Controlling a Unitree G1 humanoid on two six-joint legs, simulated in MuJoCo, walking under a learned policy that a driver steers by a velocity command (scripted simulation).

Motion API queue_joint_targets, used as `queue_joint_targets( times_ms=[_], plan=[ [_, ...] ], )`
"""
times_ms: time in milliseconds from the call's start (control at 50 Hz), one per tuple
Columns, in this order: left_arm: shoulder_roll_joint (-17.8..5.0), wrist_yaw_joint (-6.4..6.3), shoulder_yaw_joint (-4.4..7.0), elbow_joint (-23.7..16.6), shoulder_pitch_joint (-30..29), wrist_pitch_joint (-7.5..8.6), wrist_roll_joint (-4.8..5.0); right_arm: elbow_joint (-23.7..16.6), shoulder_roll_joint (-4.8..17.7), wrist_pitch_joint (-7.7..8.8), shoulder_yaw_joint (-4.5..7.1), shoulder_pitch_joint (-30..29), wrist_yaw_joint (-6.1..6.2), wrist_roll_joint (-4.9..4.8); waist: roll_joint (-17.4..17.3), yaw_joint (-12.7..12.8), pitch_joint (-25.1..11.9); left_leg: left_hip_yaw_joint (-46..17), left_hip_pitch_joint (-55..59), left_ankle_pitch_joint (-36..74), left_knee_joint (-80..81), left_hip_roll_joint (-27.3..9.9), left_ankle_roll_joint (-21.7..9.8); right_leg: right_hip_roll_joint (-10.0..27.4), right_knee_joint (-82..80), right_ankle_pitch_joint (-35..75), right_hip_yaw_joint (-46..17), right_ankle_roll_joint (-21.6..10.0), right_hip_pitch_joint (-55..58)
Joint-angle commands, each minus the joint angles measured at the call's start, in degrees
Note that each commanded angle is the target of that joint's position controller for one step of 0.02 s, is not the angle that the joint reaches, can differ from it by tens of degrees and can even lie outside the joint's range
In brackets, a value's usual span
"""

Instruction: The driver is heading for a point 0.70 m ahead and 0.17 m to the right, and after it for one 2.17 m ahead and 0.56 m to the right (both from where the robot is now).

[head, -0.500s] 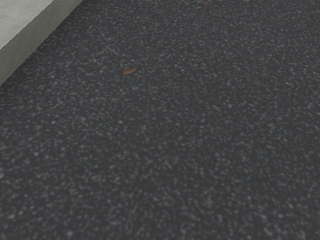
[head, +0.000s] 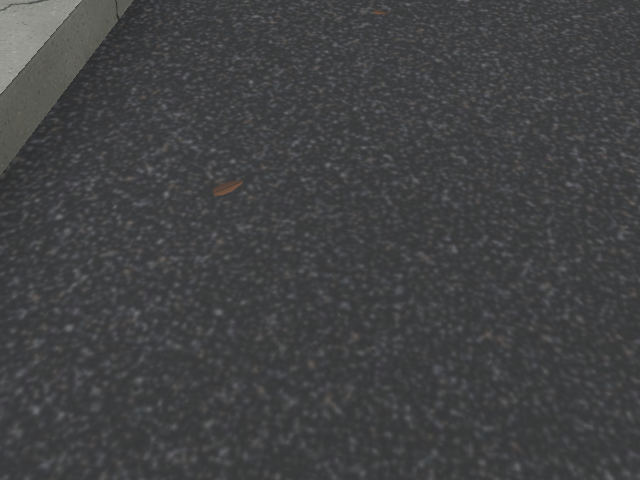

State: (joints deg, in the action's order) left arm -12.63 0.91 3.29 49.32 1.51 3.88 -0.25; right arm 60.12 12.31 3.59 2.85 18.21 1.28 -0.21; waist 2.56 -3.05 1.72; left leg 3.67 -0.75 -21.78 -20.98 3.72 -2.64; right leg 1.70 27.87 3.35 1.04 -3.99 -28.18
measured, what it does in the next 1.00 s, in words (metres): walks ahead: left foot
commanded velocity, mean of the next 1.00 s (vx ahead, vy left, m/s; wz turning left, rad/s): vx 0.03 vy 0.00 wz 0.00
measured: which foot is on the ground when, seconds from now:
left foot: down 0.00-0.02, up 0.04-0.26, down 0.28-1.00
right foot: down 0.00-1.00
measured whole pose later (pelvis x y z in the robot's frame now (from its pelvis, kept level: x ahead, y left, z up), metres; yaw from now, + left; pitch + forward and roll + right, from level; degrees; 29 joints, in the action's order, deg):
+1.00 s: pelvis +0.11 +0.03 +0.00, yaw +0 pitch -1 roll +0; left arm -12.9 -2.1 2.6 62.7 6.7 -1.1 0.3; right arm 60.7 12.0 0.8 1.3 13.1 1.4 0.2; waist 0.3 -0.1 2.5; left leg 1.6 -7.5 -20.2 -28.9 0.4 -1.2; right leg 2.2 29.2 -13.3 1.1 1.6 -14.6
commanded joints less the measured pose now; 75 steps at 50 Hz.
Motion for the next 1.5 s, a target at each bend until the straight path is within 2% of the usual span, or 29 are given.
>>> queue_joint_targets(
  times_ms=[20, 40, 60, 80, 120, 180, 220, 260, 280, 300, 320, 360, 480, 700, 1000, 1040, 1060, 1100, 1140, 1200, 1260, 1280, 1300, 1320, 1340, 1360, 1380, 1420, 1500],
  plan=[
    [-13.42, -0.33, 3.42, 1.37, 13.66, 1.24, -1.75, -2.52, 6.6, 0.65, 0.93, 3.45, -0.3, 1.04, 0.99, 4.97, -14.68, -3.36, -11.77, 34.87, -22.23, -7.49, -0.2, 7.99, 2.32, 39.67, -7.87, -7.55, 32.79],
    [-10.97, -0.33, 2.49, 2.7, 16.83, 0.36, -1.55, -0.8, 2.28, 0.72, -0.91, 9.71, -0.77, 0.67, 10.26, 4.79, -24.08, -3.37, -22.2, -2.59, -38.38, -2.33, 3.14, 20.45, 1.96, 46.06, -20.69, -17.98, 45.16],
    [-6.53, 0.02, 0.98, 2.93, 16.92, -0.23, -0.48, -0.29, 5.28, 0.18, 0.05, 7.35, -1.2, -0.68, 7.92, 5.5, -25.31, -8.25, -24.66, -19.8, -44.77, -2.05, 4.0, 20.96, -1.47, 36.56, -24.92, -18.99, 42.75],
    [-6.78, 0.05, 0.77, 2.2, 11.84, -0.49, 0.18, -2.08, 7.89, -0.58, 0.83, 2.4, -1.06, -1.7, 4.85, 4.96, -18.48, -8.82, -27.82, -18.58, -46.53, -4.31, 4.1, 18.84, -4.48, 23.03, -21.5, -16.32, 35.26],
    [-5.76, -0.46, 0.1, 0.74, 3.03, -0.85, -0.52, -3.1, 6.33, -2.82, 0.94, -2.62, 0.26, -1.06, 0.23, 2.26, -8.41, -7.42, -26.26, -14.18, -38.41, -7.46, 4.71, 14.46, -9.69, 5.37, -15.68, -11.37, 19.49],
    [-6.71, -1.35, 0.48, 0.63, -0.01, -2.13, -1.48, -2.05, 3.57, -4.49, 0.33, -0.73, 1.51, -0.12, 5.02, -0.05, -7.04, -4.09, -13.97, -6.16, -22.75, -6.17, 5.08, 9.7, -13.22, -6.76, -10.28, -8.52, 8.48],
    [-6.55, -1.69, 0.24, 1.24, -0.3, -2.57, -0.31, -0.56, 3.37, -4.64, 0.35, 1.66, 1.35, 0.28, 4.54, -1.69, -8.41, -2.23, -7.02, 6.82, -13.23, -5.11, 4.35, 8.47, -13.02, -15.1, -8.34, -6.97, 6.4],
    [-5.32, -1.72, -0.2, 2.66, 1.96, -2.85, 0.45, -0.82, 4.85, -5.05, 0.52, 0.29, 0.77, 1.78, 2.56, -1.06, -6.09, -2.93, -4.37, 11.96, -7.73, -5.87, 2.4, 6.11, -13.38, -30.62, -6.91, -2.1, 3.46],
    [-5.27, -1.7, -0.3, 3.3, 3.21, -3.04, 0.02, -2.12, 6.78, -5.13, 0.64, -1.52, 0.85, 1.94, 0.76, 0.29, -2.89, -6.12, -7.02, 7.64, -3.86, -8.91, 0.84, 4.46, -12.04, -34.89, -5.98, 0.6, 2.74],
    [-5.37, -2.01, -0.07, 2.95, 4.34, -3.38, -0.14, -2.13, 9.77, -4.91, 1.22, -3.48, 0.99, 1.0, -5.41, 3.05, 0.13, -7.13, -17.2, -6.02, -1.73, -9.36, -0.93, 1.12, -10.76, -31.37, -2.45, 2.68, 8.01],
    [-5.37, -2.4, -0.18, 3.26, 3.69, -3.38, -0.42, -2.29, 8.32, -4.19, 0.95, -5.5, 0.93, 0.74, -7.52, 3.03, 2.09, -7.62, -23.32, -11.49, 1.15, -8.73, -0.72, 0.42, -7.67, -26.17, -1.63, 3.54, 13.83],
    [-4.91, -2.78, -0.17, 4.42, 5.58, -3.08, -0.24, -1.99, 6.49, -2.67, 0.49, -7.22, 0.88, 0.95, -9.12, 4.2, 2.16, -7.6, -24.39, -6.93, 2.64, -8.66, 1.02, 0.35, -4.09, -18.72, -1.09, 2.7, 17.75],
    [-5.28, -2.25, 0.06, 6.87, 6.54, -2.72, 0.18, -1.01, 6.38, -1.25, 0.28, -3.93, 0.39, 0.32, -4.18, 2.78, -2.14, -6.19, -15.43, 11.91, -2.11, -7.66, 0.83, 0.99, -1.29, -4.85, -0.91, 2.01, 18.15],
    [-6.22, -2.85, 0.16, 9.74, 6.82, -3.93, 0.67, -0.79, 6.0, -2.09, -0.1, -2.87, 0.17, 0.17, -3.04, 2.71, -3.27, -5.15, -12.16, 23.44, -4.15, -7.03, 0.32, 1.4, 1.12, 1.05, -0.93, 2.38, 20.01],
    [-6.27, -3.24, 0.24, 12.12, 5.68, -4.62, 0.55, -0.57, 5.63, -2.42, -0.58, -2.31, 0.37, 0.43, -3.26, 3.1, -0.9, -4.78, -13.06, 17.17, -1.69, -6.46, 0.52, 1.51, -0.55, -2.8, -1.01, 3.18, 20.21],
    [-5.59, -3.14, 0.22, 13.11, 6.79, -4.7, 0.82, 0.29, 6.79, -2.67, -0.07, -0.45, 0.51, -0.16, -5.31, 2.8, -0.9, -6.05, -13.14, -0.03, 0.66, -6.6, -1.35, -1.56, 2.45, -18.96, 2.43, 3.21, 18.53],
    [-5.61, -3.07, 0.33, 12.81, 5.9, -4.53, 1.01, -0.1, 8.51, -2.71, 0.51, -0.39, 0.59, -0.54, -7.59, 2.3, 1.48, -9.64, -14.02, -12.19, 3.24, -8.73, -3.55, -3.17, 5.73, -27.57, 4.28, 3.18, 14.32],
    [-5.22, -2.58, 0.21, 10.23, 1.15, -3.08, 1.43, -0.7, 11.77, -1.84, 1.64, 1.24, 0.71, -1.16, -12.09, 0.36, 7.7, -23.21, -13.5, -26.54, 10.92, -18.49, -9.29, -2.46, 14.65, -29.72, 4.02, 2.03, 3.04],
    [-4.89, -1.71, 0.19, 8.49, -1.29, -1.11, 2.25, -0.58, 10.93, -0.1, 1.75, 2.61, 0.64, -0.81, -12.09, -0.32, 11.03, -29.82, -8.89, -20.66, 12.84, -24.04, -12.39, 1.62, 22.25, -32.06, -0.46, 0.25, -6.94],
    [-5.32, -0.41, 0.45, 7.99, -0.77, 1.06, 2.76, -1.48, 9.55, 0.98, 1.66, 1.65, 0.07, -1.33, -8.97, 0.7, 8.82, -22.89, -2.25, -6.48, 9.47, -21.74, -9.75, 3.93, 15.69, -31.71, -0.9, -1.17, -8.27],
    [-4.77, 0.07, 1.26, 13.19, 11.18, 1.18, 2.31, -2.42, 10.8, 0.37, 1.91, -1.37, -0.68, -1.6, -8.36, 6.4, 2.93, -12.01, -16.19, 1.87, 2.84, -14.69, -6.25, -3.29, 3.95, -16.08, 7.19, 0.66, 19.96],
    [-6.46, -0.12, 2.26, 15.25, 17.82, 0.87, 2.21, -2.88, 10.49, 0.6, 1.65, -2.33, -0.7, -1.33, -7.19, 9.53, 0.31, -9.15, -20.54, 9.5, -3.59, -12.54, -4.67, -3.99, 3.71, -15.64, 6.18, 0.41, 28.85],
    [-11.05, -0.57, 3.64, 16.44, 25.75, 1.0, 1.94, -4.39, 7.12, 0.91, 0.64, -4.77, -0.85, -0.84, 3.88, 12.93, -2.15, -2.08, -27.83, 12.0, -23.97, -7.14, -0.47, 6.67, -4.13, -21.54, -9.89, -3.6, 36.01],
    [-15.61, 0.02, 3.88, 17.02, 31.36, 1.68, 1.45, -7.09, 2.96, 2.01, -0.25, -3.96, -0.42, -1.18, 17.94, 12.26, -7.45, -2.64, -39.31, -9.73, -42.76, 0.38, 1.79, 20.29, -17.0, -28.28, -40.02, -12.81, 42.81],
    [-11.21, 0.3, 2.08, 15.98, 25.78, 2.69, 0.91, -7.43, 5.77, 2.84, 0.5, -5.49, -0.49, -2.82, 9.37, 9.54, -4.07, -9.86, -44.57, -10.03, -52.18, -3.25, 0.27, 21.78, -17.93, -34.13, -42.43, -13.29, 39.39],
    [-8.61, 0.43, 1.2, 14.04, 20.43, 3.25, 1.04, -7.8, 6.81, 3.38, 0.67, -6.34, -0.9, -3.56, 5.93, 7.6, 0.34, -10.02, -47.74, -4.26, -53.73, -6.25, -1.77, 20.23, -17.47, -33.54, -35.28, -11.22, 35.63],
    [-7.0, 0.74, 0.45, 12.57, 16.65, 3.45, 0.83, -7.25, 7.21, 3.5, 0.97, -6.12, -0.92, -3.17, 2.59, 6.0, 2.17, -8.73, -46.83, 1.62, -52.21, -8.86, -2.62, 17.6, -17.89, -29.15, -28.2, -9.2, 32.16],
    [-5.43, 0.92, -0.41, 11.65, 14.94, 3.22, 0.31, -6.81, 7.57, 2.97, 1.81, -5.74, -0.93, -1.83, 1.47, 4.15, 2.9, -7.67, -41.67, 8.57, -45.71, -11.67, -2.51, 13.37, -19.3, -17.96, -17.74, -6.45, 26.97],
    [-7.21, -0.52, -0.46, 12.57, 20.36, 2.5, 0.21, -8.39, 5.28, 1.45, 1.79, -9.87, -1.35, -1.02, 0.6, 4.56, 3.26, -4.42, -42.34, 14.54, -36.78, -11.64, 0.79, 11.1, -20.87, -1.45, -9.45, -6.79, 27.05]
  ],
)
